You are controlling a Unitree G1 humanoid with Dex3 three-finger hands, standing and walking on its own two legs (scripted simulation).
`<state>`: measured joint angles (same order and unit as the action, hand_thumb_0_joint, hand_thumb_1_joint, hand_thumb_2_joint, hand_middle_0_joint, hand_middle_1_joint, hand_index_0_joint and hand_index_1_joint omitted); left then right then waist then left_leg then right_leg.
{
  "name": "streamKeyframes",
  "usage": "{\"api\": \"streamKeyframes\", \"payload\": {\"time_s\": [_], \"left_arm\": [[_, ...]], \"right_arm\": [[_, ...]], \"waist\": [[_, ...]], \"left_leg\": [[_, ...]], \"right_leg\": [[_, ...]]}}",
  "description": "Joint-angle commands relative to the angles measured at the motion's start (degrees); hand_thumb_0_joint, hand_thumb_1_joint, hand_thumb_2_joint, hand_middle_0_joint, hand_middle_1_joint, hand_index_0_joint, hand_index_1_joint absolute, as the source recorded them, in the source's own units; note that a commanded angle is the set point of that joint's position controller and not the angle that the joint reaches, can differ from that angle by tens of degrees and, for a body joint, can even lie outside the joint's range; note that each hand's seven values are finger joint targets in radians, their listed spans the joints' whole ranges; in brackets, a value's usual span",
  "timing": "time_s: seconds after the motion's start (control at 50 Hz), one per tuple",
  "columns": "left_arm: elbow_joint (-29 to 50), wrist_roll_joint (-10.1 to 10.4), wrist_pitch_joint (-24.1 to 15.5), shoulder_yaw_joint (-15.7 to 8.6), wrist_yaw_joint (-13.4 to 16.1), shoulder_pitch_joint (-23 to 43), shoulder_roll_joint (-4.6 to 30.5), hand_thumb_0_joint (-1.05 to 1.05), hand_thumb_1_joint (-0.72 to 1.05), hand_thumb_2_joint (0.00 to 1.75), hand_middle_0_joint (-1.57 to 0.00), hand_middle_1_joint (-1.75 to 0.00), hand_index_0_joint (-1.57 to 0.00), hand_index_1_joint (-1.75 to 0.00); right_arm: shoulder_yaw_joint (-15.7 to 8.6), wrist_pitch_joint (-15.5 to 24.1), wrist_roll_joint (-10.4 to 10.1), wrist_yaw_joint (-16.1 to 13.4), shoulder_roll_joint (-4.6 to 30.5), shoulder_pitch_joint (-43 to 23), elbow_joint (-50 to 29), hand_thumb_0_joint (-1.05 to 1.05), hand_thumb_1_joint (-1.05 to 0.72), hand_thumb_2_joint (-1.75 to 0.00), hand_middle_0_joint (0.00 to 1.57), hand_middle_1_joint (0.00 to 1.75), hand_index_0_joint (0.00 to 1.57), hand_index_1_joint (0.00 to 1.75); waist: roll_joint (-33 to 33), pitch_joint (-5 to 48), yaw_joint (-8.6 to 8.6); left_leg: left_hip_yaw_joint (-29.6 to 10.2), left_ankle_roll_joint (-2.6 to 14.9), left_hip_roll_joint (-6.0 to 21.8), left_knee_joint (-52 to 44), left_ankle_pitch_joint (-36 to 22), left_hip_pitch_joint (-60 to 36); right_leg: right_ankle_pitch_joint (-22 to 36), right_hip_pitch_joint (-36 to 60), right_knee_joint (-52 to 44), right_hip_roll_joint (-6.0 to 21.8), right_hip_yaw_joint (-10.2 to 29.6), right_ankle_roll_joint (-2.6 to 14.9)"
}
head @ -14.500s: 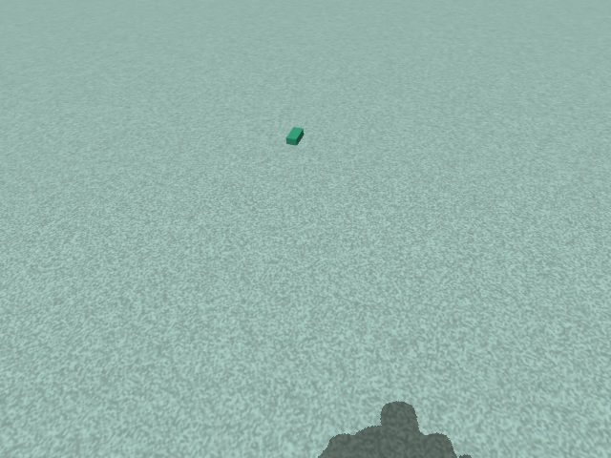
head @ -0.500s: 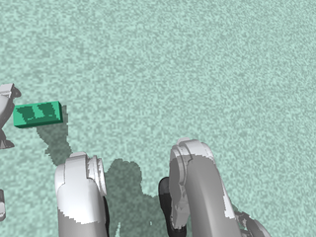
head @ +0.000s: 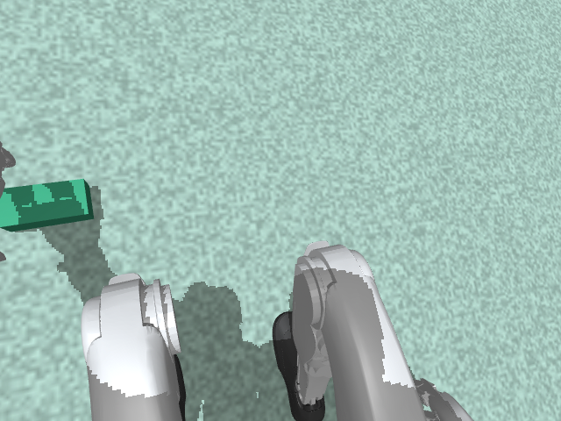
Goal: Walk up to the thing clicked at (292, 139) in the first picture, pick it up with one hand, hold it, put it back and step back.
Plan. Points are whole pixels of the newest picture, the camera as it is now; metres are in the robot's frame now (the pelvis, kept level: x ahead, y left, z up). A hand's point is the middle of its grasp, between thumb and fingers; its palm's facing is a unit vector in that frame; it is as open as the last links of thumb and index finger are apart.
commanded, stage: rise first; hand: left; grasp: from above
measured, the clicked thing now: (47, 205) +0.46 +0.32 -0.30
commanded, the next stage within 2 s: approach in 0.94 s
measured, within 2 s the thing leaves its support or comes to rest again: neither
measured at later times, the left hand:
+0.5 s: hand out of the picture +0.42 +0.36 -0.17, palm faces -0.44 -0.11 -0.89, open 14.2 cm
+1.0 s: hand out of the picture +0.42 +0.36 -0.17, palm faces -0.45 -0.11 -0.89, open 14.0 cm
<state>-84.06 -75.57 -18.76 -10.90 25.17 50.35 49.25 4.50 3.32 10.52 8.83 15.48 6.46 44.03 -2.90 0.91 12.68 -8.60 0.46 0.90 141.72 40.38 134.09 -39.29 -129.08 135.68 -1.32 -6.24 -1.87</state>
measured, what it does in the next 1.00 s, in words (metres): stands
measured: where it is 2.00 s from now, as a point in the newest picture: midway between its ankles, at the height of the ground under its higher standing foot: (238, 407)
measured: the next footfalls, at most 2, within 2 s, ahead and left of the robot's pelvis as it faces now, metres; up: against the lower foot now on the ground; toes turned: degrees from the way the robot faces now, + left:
none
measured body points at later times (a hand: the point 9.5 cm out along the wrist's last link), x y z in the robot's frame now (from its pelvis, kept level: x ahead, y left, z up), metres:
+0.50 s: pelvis +0.00 +0.00 +0.00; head +0.23 +0.10 +0.37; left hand +0.44 +0.36 -0.12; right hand +0.07 -0.27 -0.09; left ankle +0.07 +0.12 -0.28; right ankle +0.10 -0.12 -0.28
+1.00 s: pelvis +0.00 +0.00 +0.00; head +0.23 +0.10 +0.37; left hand +0.44 +0.36 -0.12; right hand +0.07 -0.27 -0.09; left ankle +0.07 +0.12 -0.28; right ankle +0.10 -0.12 -0.28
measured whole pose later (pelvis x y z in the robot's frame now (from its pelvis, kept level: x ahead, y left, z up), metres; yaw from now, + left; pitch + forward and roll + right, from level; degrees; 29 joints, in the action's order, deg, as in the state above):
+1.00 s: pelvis +0.00 +0.00 +0.00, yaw +0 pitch +31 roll -10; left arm -83.6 -74.9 -19.0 -10.1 22.6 51.2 51.1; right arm 6.1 3.7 10.2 9.1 15.9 7.0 42.5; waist -3.0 0.2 13.3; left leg -9.2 0.6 0.6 141.5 39.5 134.0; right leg -38.4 -128.6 135.0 -1.4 -6.7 -2.1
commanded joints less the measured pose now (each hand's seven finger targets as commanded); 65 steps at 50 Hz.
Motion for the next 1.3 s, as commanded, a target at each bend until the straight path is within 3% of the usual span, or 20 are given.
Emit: {"api": "streamKeyframes", "payload": {"time_s": [0.0, 0.16, 0.22, 0.24, 0.28, 0.3, 0.38, 0.42, 0.5, 0.74, 0.78, 0.82, 0.88, 0.9, 0.92, 1.0, 1.02, 1.08, 1.22, 1.28], "left_arm": [[7.8, 1.0, 0.3, -2.2, 2.6, 14.9, 16.8, 0.00, -0.56, 1.03, -0.07, -1.00, -0.06, -1.01], [8.6, 1.5, 0.4, -2.4, 1.3, 15.6, 18.2, 0.00, -0.57, 1.04, -0.07, -0.99, -0.06, -1.01], [7.3, 1.6, 0.1, -1.4, 0.6, 16.3, 17.6, 0.00, -0.57, 1.03, -0.08, -0.99, -0.07, -1.01], [6.5, 1.9, 0.1, -1.8, 0.5, 14.8, 17.7, 0.00, -0.55, 1.02, -0.08, -1.00, -0.07, -1.00], [7.4, 1.6, -0.2, -2.1, 0.4, 14.2, 18.3, 0.00, -0.56, 1.03, -0.08, -0.99, -0.07, -1.00], [6.9, 1.5, -0.1, -0.9, 0.1, 14.4, 16.9, 0.00, -0.57, 1.03, -0.08, -0.99, -0.07, -1.00], [8.8, 1.5, -0.6, -1.2, 0.3, 16.1, 18.0, 0.00, -0.56, 1.03, -0.08, -0.99, -0.07, -1.00], [7.9, 1.2, -0.7, -1.0, 0.6, 16.8, 17.8, 0.00, -0.56, 1.02, -0.08, -1.00, -0.07, -1.01], [8.2, 0.7, -0.6, -1.6, 1.1, 16.1, 18.5, 0.00, -0.56, 1.03, -0.09, -0.98, -0.07, -0.99], [6.1, 1.1, 0.8, 0.6, 0.3, 16.4, 16.6, 0.00, -0.54, 1.01, -0.10, -0.98, -0.09, -0.99], [7.5, 1.2, 0.5, -0.5, 0.0, 16.3, 18.0, 0.00, -0.53, 1.00, -0.11, -0.97, -0.10, -0.99], [6.0, 1.9, 0.5, 1.2, -0.5, 16.3, 15.5, 0.00, -0.53, 1.00, -0.11, -0.96, -0.10, -0.98], [8.4, 1.7, -0.3, -1.1, -0.4, 16.9, 18.9, 0.00, -0.53, 1.00, -0.12, -0.96, -0.10, -0.98], [7.9, 1.7, -0.3, -0.9, -0.4, 15.8, 18.4, 0.00, -0.51, 0.99, -0.12, -0.97, -0.11, -0.98], [8.5, 1.7, -0.6, -1.5, -0.1, 16.8, 19.0, 0.00, -0.51, 0.99, -0.12, -0.96, -0.11, -0.97], [10.1, 1.4, -0.8, -1.4, 0.1, 16.3, 18.5, 0.00, -0.52, 0.99, -0.13, -0.95, -0.11, -0.96], [9.6, 1.5, -0.6, -1.3, 0.3, 15.9, 17.9, 0.00, -0.60, 1.07, -0.11, -0.92, -0.07, -0.97], [11.9, 1.3, 0.0, 1.2, 0.6, 17.7, 14.8, 0.00, -0.56, 1.02, -0.08, -1.01, -0.07, -1.02], [8.5, 2.0, 1.6, 7.6, 1.7, 25.6, 6.4, 0.00, -0.57, 1.03, -0.07, -1.03, -0.06, -1.04], [4.0, 1.2, 2.9, 7.5, 3.2, 26.7, 7.3, 0.00, -0.57, 1.03, -0.07, -1.03, -0.07, -1.04]], "right_arm": [[-4.7, 0.0, -0.2, -0.8, 15.4, 11.2, -0.4, 0.00, -0.90, -0.90, 0.20, 0.30, 0.20, 0.30], [-4.4, 0.0, 0.0, -0.5, 15.8, 11.7, -0.9, 0.00, -0.90, -0.90, 0.20, 0.30, 0.20, 0.30], [-4.0, -0.1, -0.1, -0.4, 15.6, 11.6, -0.9, 0.00, -0.90, -0.90, 0.20, 0.30, 0.20, 0.30], [-4.0, -0.1, -0.2, -0.5, 15.7, 11.1, -1.2, 0.00, -0.90, -0.90, 0.20, 0.30, 0.20, 0.30], [-3.9, -0.1, 0.2, -0.6, 15.7, 11.3, -1.4, 0.00, -0.90, -0.90, 0.20, 0.30, 0.20, 0.30], [-3.8, -0.1, -0.1, -0.5, 15.5, 11.5, -1.1, 0.00, -0.90, -0.90, 0.20, 0.30, 0.20, 0.30], [-3.7, -0.4, -0.3, -0.6, 15.7, 10.9, -1.4, 0.00, -0.90, -0.90, 0.20, 0.30, 0.20, 0.30], [-3.5, -0.3, -0.2, -0.6, 15.8, 11.0, -1.3, 0.00, -0.90, -0.90, 0.20, 0.30, 0.20, 0.30], [-3.5, -0.2, -0.3, -0.6, 15.7, 11.2, -1.1, 0.00, -0.90, -0.90, 0.20, 0.30, 0.20, 0.30], [-3.4, 0.2, -1.0, -0.7, 15.5, 10.8, -1.4, 0.00, -0.90, -0.90, 0.20, 0.30, 0.20, 0.30], [-3.7, 0.4, -0.9, -0.8, 15.9, 11.0, -2.1, 0.00, -0.90, -0.90, 0.20, 0.30, 0.20, 0.30], [-3.4, 0.4, -1.0, -0.6, 15.4, 11.4, -1.1, 0.00, -0.90, -0.90, 0.20, 0.30, 0.20, 0.30], [-3.4, 0.5, -0.7, -0.5, 15.9, 11.7, -1.9, 0.00, -0.90, -0.90, 0.20, 0.30, 0.20, 0.30], [-3.4, 0.5, -0.7, -0.6, 15.6, 11.2, -2.0, 0.00, -0.90, -0.90, 0.20, 0.30, 0.20, 0.30], [-3.4, 0.4, -0.7, -0.6, 15.9, 10.8, -2.4, 0.00, -0.90, -0.90, 0.20, 0.30, 0.20, 0.30], [-3.7, 0.5, -0.8, -0.7, 15.6, 11.2, -1.7, 0.00, -0.90, -0.90, 0.20, 0.30, 0.20, 0.30], [-3.9, 0.5, -0.9, -0.6, 15.7, 11.0, -1.6, 0.00, -0.90, -0.90, 0.20, 0.30, 0.20, 0.30], [-4.2, 0.4, -1.2, -0.5, 15.6, 11.1, -1.7, 0.00, -0.90, -0.89, 0.20, 0.30, 0.20, 0.30], [-3.7, 0.9, -1.1, -0.8, 15.6, 13.9, -0.3, 0.00, -0.90, -0.89, 0.20, 0.30, 0.20, 0.30], [-3.0, 1.4, -0.9, -1.0, 16.1, 14.3, -0.2, 0.00, -0.90, -0.89, 0.20, 0.30, 0.20, 0.30]], "waist": [[20.4, 37.8, -0.54], [21.2, 37.7, 0.04], [20.7, 35.9, 0.68], [20.4, 36.1, -0.35], [20.8, 37.6, -0.45], [20.2, 36.4, -0.04], [21.3, 36.9, -0.25], [20.8, 35.3, 0.65], [21.6, 36.0, 0.07], [20.8, 34.8, 0.50], [19.5, 35.3, 0.57], [19.2, 33.9, 1.05], [20.4, 36.1, 0.58], [19.8, 36.8, -0.18], [19.5, 36.7, 0.47], [23.1, 36.7, -0.25], [23.4, 36.3, -0.23], [23.8, 37.5, 0.65], [20.9, 35.9, 5.37], [21.3, 35.1, 5.57]], "left_leg": [[4.5, 1.10, -0.8, -15.0, -13.5, -31.8], [4.3, 1.07, -0.8, -14.6, -13.9, -31.9], [4.3, 1.17, -0.9, -15.0, -11.1, -29.7], [4.2, 1.10, -0.9, -15.4, -10.2, -29.6], [4.7, 1.15, -1.0, -14.5, -11.6, -29.7], [4.4, 1.08, -1.0, -14.9, -11.1, -29.8], [4.1, 0.94, -0.9, -15.4, -10.8, -30.3], [4.0, 1.04, -0.8, -15.4, -10.0, -29.4], [4.2, 0.99, -1.0, -15.8, -10.3, -30.2], [4.0, 1.00, -1.0, -16.3, -9.4, -29.7], [4.3, 1.19, -1.0, -15.6, -10.7, -29.5], [4.4, 1.25, -1.1, -15.6, -9.7, -28.3], [4.3, 1.12, -1.1, -15.4, -11.6, -29.7], [4.4, 1.08, -1.0, -15.2, -11.0, -29.5], [4.3, 1.15, -1.0, -15.2, -10.1, -29.1], [3.9, 0.62, -0.9, -16.7, -9.3, -31.8], [3.8, 0.54, -0.9, -17.0, -9.4, -32.1], [3.8, 0.53, -0.8, -17.0, -9.9, -32.7], [3.4, 0.74, -0.6, -16.0, -10.8, -31.4], [3.5, 0.64, -0.7, -15.6, -11.8, -31.5]], "right_leg": [[13.6, 16.0, -12.1, -1.7, -4.0, 3.30], [14.2, 16.3, -11.8, -1.6, -4.2, 3.39], [11.9, 16.0, -12.6, -1.8, -4.2, 3.54], [10.9, 15.7, -12.7, -1.8, -4.3, 3.61], [12.4, 17.4, -12.8, -1.9, -4.1, 3.49], [11.9, 16.6, -12.6, -1.9, -4.2, 3.60], [11.5, 16.0, -12.4, -2.0, -4.4, 3.67], [11.0, 15.5, -12.7, -2.0, -4.5, 3.59], [11.2, 15.8, -12.7, -2.0, -4.4, 3.59], [10.7, 13.9, -13.1, -1.8, -4.3, 3.75], [12.1, 16.0, -13.5, -1.7, -4.1, 3.57], [11.1, 15.5, -13.5, -1.8, -4.1, 3.47], [12.6, 17.2, -13.0, -1.7, -4.2, 3.36], [12.0, 17.2, -13.2, -1.8, -4.0, 3.58], [11.3, 16.9, -13.3, -1.8, -4.2, 3.54], [10.1, 14.9, -12.6, -1.7, -4.4, 3.73], [10.1, 14.2, -12.3, -1.6, -4.5, 3.72], [11.1, 13.7, -12.7, -1.7, -4.6, 3.88], [12.9, 13.0, -13.9, -1.9, -5.0, 3.52], [13.9, 13.3, -13.5, -1.8, -5.1, 3.38]]}}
